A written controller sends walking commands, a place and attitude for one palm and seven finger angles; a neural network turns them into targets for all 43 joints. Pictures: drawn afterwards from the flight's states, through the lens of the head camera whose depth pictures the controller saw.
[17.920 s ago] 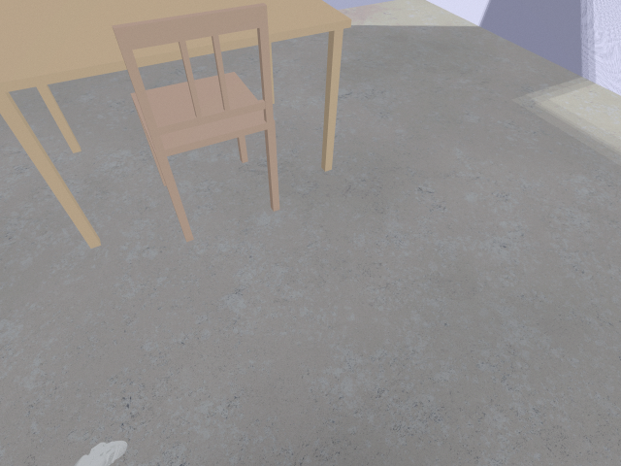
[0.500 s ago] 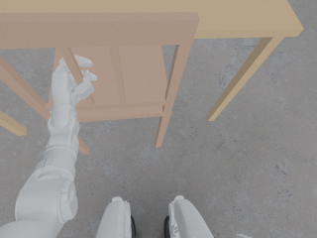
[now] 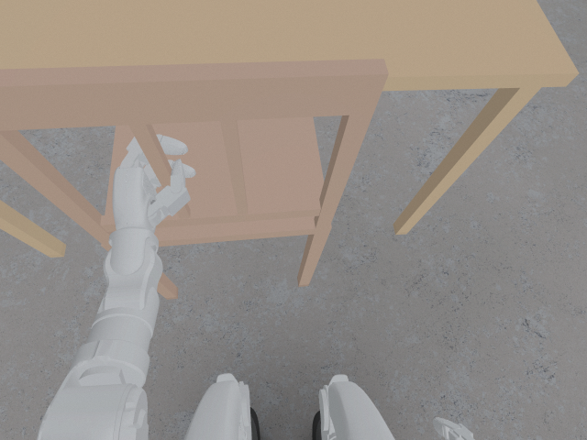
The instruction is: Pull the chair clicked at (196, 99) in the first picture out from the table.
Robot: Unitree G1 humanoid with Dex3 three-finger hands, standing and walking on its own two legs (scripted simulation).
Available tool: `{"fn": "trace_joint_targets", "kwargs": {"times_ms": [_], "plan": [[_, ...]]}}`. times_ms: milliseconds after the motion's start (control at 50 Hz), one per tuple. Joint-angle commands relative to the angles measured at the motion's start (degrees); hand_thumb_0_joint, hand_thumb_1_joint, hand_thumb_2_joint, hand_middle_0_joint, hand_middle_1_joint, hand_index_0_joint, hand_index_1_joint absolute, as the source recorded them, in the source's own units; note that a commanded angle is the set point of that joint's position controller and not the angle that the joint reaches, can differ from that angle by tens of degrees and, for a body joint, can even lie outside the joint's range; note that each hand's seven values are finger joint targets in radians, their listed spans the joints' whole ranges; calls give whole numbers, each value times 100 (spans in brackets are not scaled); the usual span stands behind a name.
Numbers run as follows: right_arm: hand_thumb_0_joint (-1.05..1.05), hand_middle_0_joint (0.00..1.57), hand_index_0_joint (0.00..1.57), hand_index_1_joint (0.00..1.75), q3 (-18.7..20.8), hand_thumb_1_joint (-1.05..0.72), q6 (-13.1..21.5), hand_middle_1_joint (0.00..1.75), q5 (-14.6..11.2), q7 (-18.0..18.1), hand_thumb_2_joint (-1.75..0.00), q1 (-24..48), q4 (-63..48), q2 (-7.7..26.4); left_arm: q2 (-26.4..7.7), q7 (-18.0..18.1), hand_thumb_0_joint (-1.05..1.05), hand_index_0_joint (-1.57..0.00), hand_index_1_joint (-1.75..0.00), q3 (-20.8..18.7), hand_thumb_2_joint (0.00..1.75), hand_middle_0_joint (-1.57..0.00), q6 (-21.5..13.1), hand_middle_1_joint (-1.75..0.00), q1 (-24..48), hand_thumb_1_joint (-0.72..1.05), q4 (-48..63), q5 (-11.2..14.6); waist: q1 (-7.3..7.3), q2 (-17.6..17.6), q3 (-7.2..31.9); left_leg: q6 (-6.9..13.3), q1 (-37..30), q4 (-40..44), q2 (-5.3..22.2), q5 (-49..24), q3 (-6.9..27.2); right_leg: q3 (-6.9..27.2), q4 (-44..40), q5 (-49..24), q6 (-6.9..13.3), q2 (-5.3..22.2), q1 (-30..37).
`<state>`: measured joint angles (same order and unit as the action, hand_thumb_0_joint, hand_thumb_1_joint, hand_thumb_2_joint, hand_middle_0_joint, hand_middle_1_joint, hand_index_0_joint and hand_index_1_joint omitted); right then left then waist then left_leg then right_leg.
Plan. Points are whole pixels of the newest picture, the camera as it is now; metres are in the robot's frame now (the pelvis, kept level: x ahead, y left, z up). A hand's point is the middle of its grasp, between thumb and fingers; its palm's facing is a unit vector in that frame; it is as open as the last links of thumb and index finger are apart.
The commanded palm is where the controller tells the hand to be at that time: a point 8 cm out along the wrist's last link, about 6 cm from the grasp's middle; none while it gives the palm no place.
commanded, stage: step backward, pulling the chair out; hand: left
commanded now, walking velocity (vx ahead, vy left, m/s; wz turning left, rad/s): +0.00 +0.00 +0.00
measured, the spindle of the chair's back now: (166, 176) +0.47 +0.16 +0.00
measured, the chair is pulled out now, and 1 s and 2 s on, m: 0.01 0.10 0.21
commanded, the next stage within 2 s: none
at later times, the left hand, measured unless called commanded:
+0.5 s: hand (180, 192) +0.43 +0.13 +0.03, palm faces -0.01 -0.99 -0.13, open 4.9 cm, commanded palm +0.40 +0.18 +0.03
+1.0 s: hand (200, 246) +0.35 +0.10 +0.04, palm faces -0.02 -0.99 -0.14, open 4.9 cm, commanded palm +0.34 +0.16 +0.04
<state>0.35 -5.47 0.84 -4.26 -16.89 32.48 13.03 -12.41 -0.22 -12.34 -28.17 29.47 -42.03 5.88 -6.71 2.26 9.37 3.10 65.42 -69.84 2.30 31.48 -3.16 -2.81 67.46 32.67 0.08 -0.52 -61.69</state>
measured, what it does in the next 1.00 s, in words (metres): rises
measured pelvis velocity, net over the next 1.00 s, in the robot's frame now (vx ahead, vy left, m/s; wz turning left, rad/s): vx -0.04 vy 0.00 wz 0.01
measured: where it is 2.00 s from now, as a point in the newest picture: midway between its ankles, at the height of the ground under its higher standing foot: outside the picture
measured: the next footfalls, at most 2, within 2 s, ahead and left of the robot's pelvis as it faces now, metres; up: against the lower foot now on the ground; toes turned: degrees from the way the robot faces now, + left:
left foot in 1.50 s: -0.06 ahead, +0.12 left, +0.00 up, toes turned -1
left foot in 2.00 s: -0.16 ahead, +0.13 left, +0.00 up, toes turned +4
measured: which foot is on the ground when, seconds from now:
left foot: down 0.00-1.00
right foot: down 0.00-1.00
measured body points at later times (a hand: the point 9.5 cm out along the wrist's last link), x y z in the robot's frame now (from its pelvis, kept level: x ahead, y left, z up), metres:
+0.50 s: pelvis +0.02 +0.01 +0.09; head +0.13 +0.02 +0.53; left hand +0.42 +0.19 +0.04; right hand +0.05 -0.26 -0.03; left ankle +0.00 +0.09 -0.63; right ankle -0.01 -0.12 -0.63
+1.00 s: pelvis -0.04 +0.00 +0.10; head +0.06 -0.01 +0.53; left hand +0.35 +0.16 +0.05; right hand +0.03 -0.30 -0.02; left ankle +0.00 +0.09 -0.63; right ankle -0.01 -0.12 -0.63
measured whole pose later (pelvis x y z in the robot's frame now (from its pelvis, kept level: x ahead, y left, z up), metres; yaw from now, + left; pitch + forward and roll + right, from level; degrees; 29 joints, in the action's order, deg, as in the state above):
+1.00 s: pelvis -0.04 +0.00 +0.10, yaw +1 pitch +8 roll -2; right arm 1.1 -2.8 -4.3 7.4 -13.0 40.7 17.7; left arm -10.3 4.7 -3.6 -10.6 34.3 -62.3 3.9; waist -6.2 1.8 -5.8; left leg 2.4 28.4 -32.5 1.1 11.8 -3.9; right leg -2.2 29.8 12.3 0.0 -0.9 -25.0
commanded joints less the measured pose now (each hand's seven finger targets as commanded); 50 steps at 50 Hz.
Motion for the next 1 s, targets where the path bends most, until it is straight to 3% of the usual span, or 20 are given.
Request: {"fn": "trace_joint_targets", "kwargs": {"times_ms": [0,20,40,60,100,120,140,200,240,300,380,420,460,600,680,760,800,860,920,980], "plan": [[0,20,20,30,366,-90,134,30,41,46,-90,-679,-343,894,-429,-19,0,-50,-145,180,90,-50,-455,-145,1028,90,1326,-71,18,423,2834,-281,-2861,540,-21,-3922,617,-49,-505,-3038,133,-165,904],[0,20,20,30,366,-90,145,30,40,49,-90,-650,-316,879,-272,-2,0,-50,-145,382,90,-50,-468,-145,1397,90,1502,-55,-105,387,2859,-274,-2958,528,-16,-3889,625,-51,-556,-3056,121,-163,881],[0,20,20,30,335,-90,-219,30,-278,307,-90,-816,-629,917,-2148,360,0,-50,-145,-60,90,-50,182,-145,3054,90,2439,-570,124,801,4278,-168,-4535,1552,29,-3335,418,434,-1602,-3615,194,213,3123],[0,20,20,30,346,-90,-257,30,-329,533,-90,-993,-723,805,-1985,513,0,-50,-145,-11,90,-50,563,-145,3284,90,2498,-574,4,955,3953,-136,-4771,1725,-49,-3521,403,403,-1875,-4168,167,162,3206],[0,20,20,30,257,-90,-249,30,-375,705,-90,-827,-621,761,-1402,598,0,-50,-145,358,90,-50,1044,-145,2563,90,1784,-559,-44,785,3242,-108,-4581,1951,12,-3740,458,380,-2000,-4585,106,251,3112],[0,20,20,30,221,-90,-288,30,-393,773,-90,-721,-568,806,-1086,593,0,-50,-145,600,90,-50,1250,-145,2198,90,1293,-575,-27,663,2784,-177,-4699,2299,176,-3795,795,133,-1945,-3832,86,228,2761],[0,20,20,30,221,-90,-321,30,-406,836,-90,-720,-456,815,-923,613,0,-50,-145,716,90,-50,1432,-145,1898,90,755,-598,-13,505,2400,-86,-4590,2345,243,-4045,783,199,-2108,-3843,41,208,2804],[0,20,20,30,182,-90,-350,30,-403,926,-90,-804,-226,856,-977,640,0,-50,-145,725,90,-50,1581,-145,2212,90,26,-571,-55,-188,2152,-56,-4419,2525,302,-4577,557,359,-2609,-5245,-89,407,3739],[0,20,20,30,176,-90,-312,30,-388,976,-90,-802,-90,907,-991,630,0,-50,-145,727,90,-50,1530,-145,2443,90,-447,-568,-41,-219,2017,-78,-4520,2778,380,-4789,585,392,-2787,-5517,-122,506,4032],[0,20,20,30,209,-90,-201,30,-381,1014,-90,-727,96,933,-968,572,0,-50,-145,755,90,-50,1450,-145,2472,90,-874,-557,63,459,1843,-95,-5069,3082,567,-5371,719,404,-2991,-4777,-81,479,3873],[0,20,20,30,261,-90,-24,30,-316,1002,-90,-719,242,911,-805,461,0,-50,-145,834,90,-50,1344,-145,2244,90,-1119,-548,140,1145,1626,-12,-6162,3402,855,-6752,1059,354,-3171,-3020,-45,243,3351],[0,20,20,30,286,-90,58,30,-241,961,-90,-741,310,887,-782,415,0,-50,-145,827,90,-50,1278,-145,2235,90,-1046,-559,146,1306,1650,-47,-6700,3422,943,-7377,1096,332,-3249,-2670,-25,203,3134],[0,20,20,30,318,-90,110,30,-218,956,-90,-759,347,897,-871,392,0,-50,-145,727,90,-50,1245,-145,2122,90,-1038,-562,157,1062,1700,-45,-6905,3421,1005,-7581,1111,324,-3355,-2743,-28,166,3219],[0,20,20,30,345,-90,205,30,-253,976,-90,-712,411,939,-997,361,0,-50,-145,614,90,-50,1174,-145,1980,90,-752,-582,143,445,1885,-102,-6678,3424,975,-7079,853,444,-3735,-4244,28,313,4093],[0,20,20,30,365,-90,261,30,-300,1022,-90,-644,458,970,-1174,405,0,-50,-145,525,90,-50,1162,-145,1941,90,-727,-570,168,481,1982,-153,-6274,3469,915,-6270,688,626,-3804,-5191,73,555,4620],[0,20,20,30,333,-90,317,30,-380,1106,-90,-497,454,1051,-1383,465,0,-50,-145,508,90,-50,1212,-145,1964,90,-818,-519,215,256,1944,-318,-5157,3397,579,-3996,459,961,-3853,-6633,190,1054,5502],[0,20,20,30,290,-90,342,30,-423,1131,-90,-342,433,1039,-1358,490,0,-50,-145,581,90,-50,1275,-145,2020,90,-897,-506,203,65,1784,-373,-4652,3346,332,-2564,416,1088,-3878,-6865,210,1303,5708],[0,20,20,30,270,-90,332,30,-473,1176,-90,-183,398,1106,-1448,543,0,-50,-145,576,90,-50,1416,-145,2129,90,-955,-467,209,-209,1527,-337,-4457,3481,204,-1792,516,1027,-4011,-6255,30,1355,5575],[0,20,20,30,230,-90,389,30,-495,1216,-90,-127,433,1106,-1069,546,0,-50,-145,909,90,-50,1442,-145,2241,90,-914,-425,164,-105,1449,-223,-4978,3918,399,-3243,633,672,-3917,-5110,-162,979,5063],[0,20,20,30,243,-90,476,30,-449,1217,-90,-78,480,1105,-819,518,0,-50,-145,1041,90,-50,1407,-145,2303,90,-864,-374,257,406,1533,36,-5685,4160,821,-4512,1075,420,-3548,-3508,-156,433,4417]]}}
